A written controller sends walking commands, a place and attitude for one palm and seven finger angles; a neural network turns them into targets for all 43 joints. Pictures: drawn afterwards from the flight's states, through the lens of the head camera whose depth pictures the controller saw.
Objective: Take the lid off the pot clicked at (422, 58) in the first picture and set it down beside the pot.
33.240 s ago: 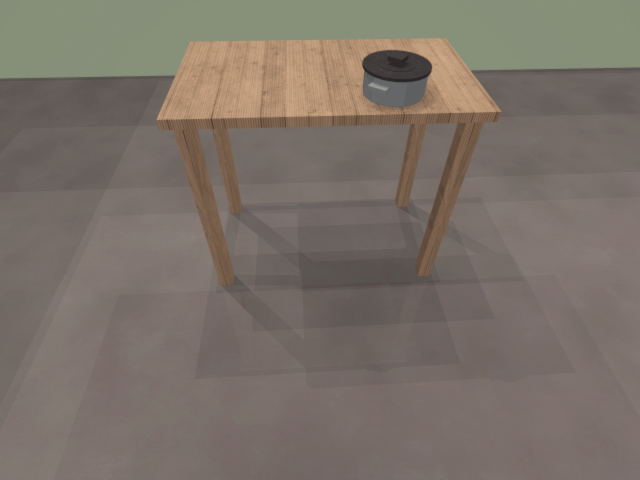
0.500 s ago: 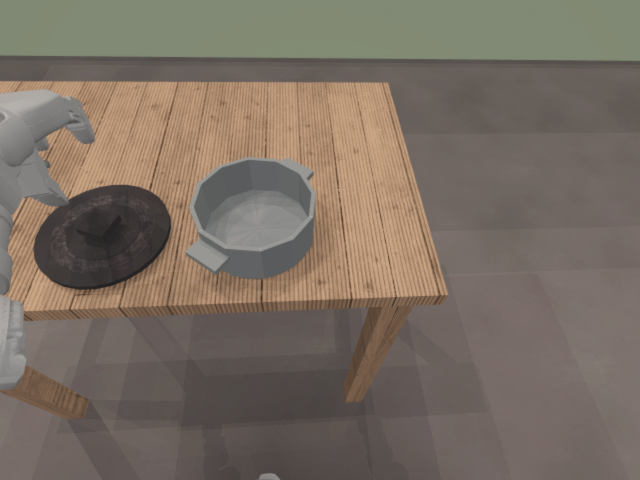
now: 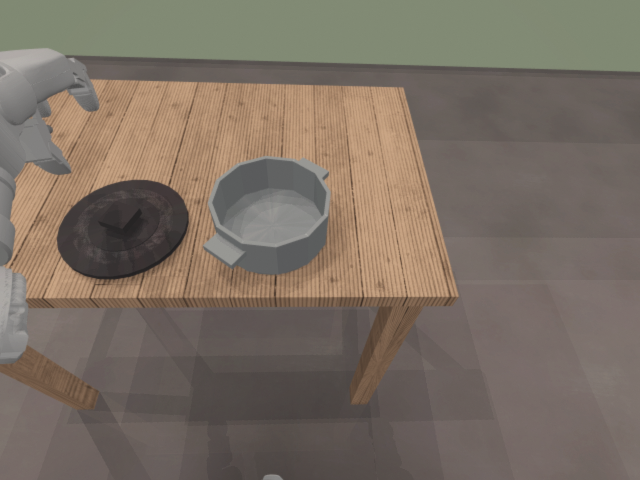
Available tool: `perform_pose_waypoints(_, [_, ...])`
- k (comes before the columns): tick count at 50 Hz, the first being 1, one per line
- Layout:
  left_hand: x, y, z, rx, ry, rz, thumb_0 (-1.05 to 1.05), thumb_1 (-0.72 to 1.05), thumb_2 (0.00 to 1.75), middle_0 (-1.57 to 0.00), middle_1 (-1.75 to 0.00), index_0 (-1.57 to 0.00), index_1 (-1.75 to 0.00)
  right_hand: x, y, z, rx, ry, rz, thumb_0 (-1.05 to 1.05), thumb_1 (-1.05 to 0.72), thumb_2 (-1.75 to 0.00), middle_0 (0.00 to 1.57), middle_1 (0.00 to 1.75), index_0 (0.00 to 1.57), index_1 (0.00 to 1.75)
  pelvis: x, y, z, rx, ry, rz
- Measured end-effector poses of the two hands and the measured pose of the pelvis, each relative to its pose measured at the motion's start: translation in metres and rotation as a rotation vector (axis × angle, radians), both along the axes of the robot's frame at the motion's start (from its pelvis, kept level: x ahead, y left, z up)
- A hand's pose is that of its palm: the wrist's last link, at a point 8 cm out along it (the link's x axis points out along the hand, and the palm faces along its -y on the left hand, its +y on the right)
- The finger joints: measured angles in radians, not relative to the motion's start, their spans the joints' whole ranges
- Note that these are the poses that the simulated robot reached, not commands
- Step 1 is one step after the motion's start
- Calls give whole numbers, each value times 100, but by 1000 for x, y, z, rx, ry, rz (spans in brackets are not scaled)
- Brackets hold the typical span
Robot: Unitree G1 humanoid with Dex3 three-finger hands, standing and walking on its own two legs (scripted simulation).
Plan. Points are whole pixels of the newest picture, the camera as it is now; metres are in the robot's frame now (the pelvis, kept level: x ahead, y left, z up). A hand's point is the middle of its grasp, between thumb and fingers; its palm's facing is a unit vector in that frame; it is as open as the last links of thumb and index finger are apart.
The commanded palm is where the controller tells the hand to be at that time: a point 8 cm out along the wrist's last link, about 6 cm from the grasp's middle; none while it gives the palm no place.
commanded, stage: draw the hand back to the body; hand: left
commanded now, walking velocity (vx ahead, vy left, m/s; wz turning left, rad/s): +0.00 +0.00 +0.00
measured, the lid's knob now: (120, 217) +0.48 +0.29 +0.01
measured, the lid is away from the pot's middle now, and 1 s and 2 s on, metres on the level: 0.22 0.22 0.22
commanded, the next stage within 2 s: none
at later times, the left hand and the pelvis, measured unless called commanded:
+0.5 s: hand (51, 164) +0.43 +0.29 +0.16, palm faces -0.27 -0.07 -0.96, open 11.0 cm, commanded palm +0.39 +0.29 +0.23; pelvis +0.00 +0.00 +0.00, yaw +0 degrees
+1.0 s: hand (95, 157) +0.38 +0.21 +0.22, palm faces +0.41 -0.88 -0.25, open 10.2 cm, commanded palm +0.32 +0.26 +0.22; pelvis +0.02 -0.06 +0.02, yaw -3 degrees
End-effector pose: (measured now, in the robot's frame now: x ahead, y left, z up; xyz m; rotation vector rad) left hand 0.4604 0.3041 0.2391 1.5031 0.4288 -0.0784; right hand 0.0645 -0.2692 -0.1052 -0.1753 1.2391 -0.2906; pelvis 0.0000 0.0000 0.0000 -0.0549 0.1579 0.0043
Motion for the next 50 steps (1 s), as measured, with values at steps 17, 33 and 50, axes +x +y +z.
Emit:
perform_pose_waypoints(17, [-13,-9,-18,14,-3,-44,0,-6,77,-42,-76,-41,-76,3,5,-1,41,-20,1,0,-91,-90,20,29,20,30,1,-1,2,7,-17,-9])
perform_pose_waypoints(33, [-76,-38,-14,-797,-526,-89,0,-7,77,-42,-76,-42,-76,76,23,23,46,-280,181,1,-91,-90,20,29,20,30,0,-14,12,30,-128,-20])
perform_pose_waypoints(50, [-122,-52,-14,-1109,-873,151,0,16,80,-36,-65,-36,-65,91,-42,33,3,-383,170,1,-90,-90,20,29,21,30,22,-60,18,53,-184,-54])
